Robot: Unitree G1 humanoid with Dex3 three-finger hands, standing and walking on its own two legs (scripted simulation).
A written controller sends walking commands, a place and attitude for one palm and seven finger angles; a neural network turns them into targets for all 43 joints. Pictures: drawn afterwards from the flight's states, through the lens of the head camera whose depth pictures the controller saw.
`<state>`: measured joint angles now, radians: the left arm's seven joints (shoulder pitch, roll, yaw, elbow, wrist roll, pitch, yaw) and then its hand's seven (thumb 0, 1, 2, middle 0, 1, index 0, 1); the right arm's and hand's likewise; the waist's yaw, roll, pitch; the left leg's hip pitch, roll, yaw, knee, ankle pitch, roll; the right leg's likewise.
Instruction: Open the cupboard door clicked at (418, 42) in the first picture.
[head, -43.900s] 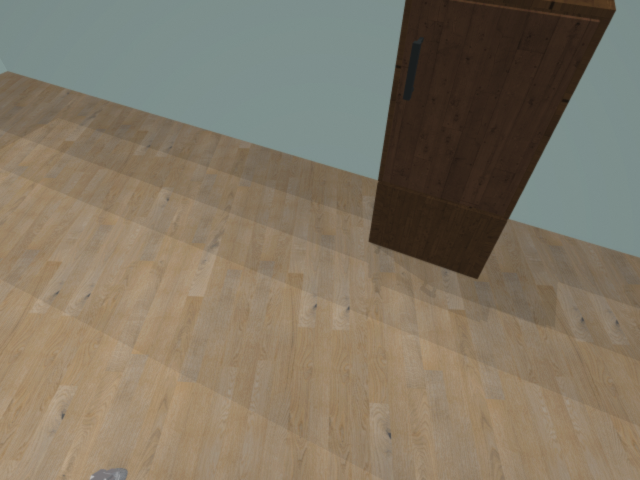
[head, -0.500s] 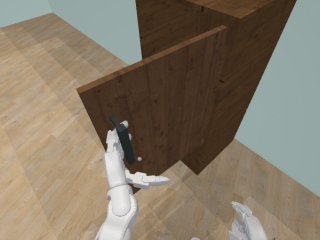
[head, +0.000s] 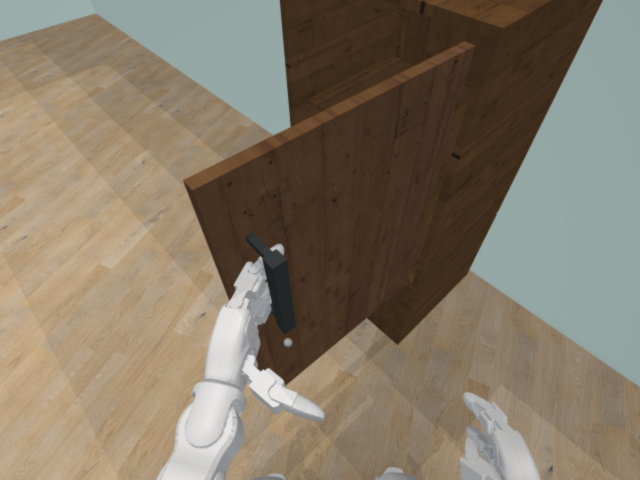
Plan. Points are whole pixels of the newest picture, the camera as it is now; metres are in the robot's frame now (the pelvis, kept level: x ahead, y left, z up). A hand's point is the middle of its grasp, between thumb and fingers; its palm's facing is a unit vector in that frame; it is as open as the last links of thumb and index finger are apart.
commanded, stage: slide the hand sideways off the handle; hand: left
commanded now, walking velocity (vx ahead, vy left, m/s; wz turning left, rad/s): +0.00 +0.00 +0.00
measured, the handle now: (271, 286) +0.33 +0.08 +0.07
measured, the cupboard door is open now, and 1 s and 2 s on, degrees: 87 86 86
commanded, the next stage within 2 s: draw the hand back to the body in 0.78 s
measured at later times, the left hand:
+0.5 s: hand (237, 373) +0.23 +0.11 +0.06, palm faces -0.06 -1.00 -0.03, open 16.1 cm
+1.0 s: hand (204, 387) +0.21 +0.14 +0.07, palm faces -0.06 -1.00 -0.05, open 16.3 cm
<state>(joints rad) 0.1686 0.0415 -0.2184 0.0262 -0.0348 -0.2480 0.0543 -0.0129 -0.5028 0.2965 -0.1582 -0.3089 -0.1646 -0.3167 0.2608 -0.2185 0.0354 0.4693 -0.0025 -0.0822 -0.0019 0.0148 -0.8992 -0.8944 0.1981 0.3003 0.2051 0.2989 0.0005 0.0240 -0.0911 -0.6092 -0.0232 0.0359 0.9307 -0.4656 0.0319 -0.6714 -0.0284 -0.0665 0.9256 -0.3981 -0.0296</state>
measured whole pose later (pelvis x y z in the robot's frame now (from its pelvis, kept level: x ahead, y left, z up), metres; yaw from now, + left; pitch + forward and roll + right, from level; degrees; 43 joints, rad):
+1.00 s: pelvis +0.02 -0.01 -0.01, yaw +1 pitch +11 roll -1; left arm 0.52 0.21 0.04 -0.26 -0.21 -0.27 -0.20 -0.01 -0.50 0.30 -0.16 -0.30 -0.15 -0.30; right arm 0.28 -0.23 0.02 0.43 0.03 -0.13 -0.05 0.02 -0.90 -0.89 0.20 0.30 0.21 0.30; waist 0.01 0.04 -0.12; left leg -0.68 0.00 -0.01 1.04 -0.54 0.01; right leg -0.72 -0.01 -0.11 1.00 -0.46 -0.05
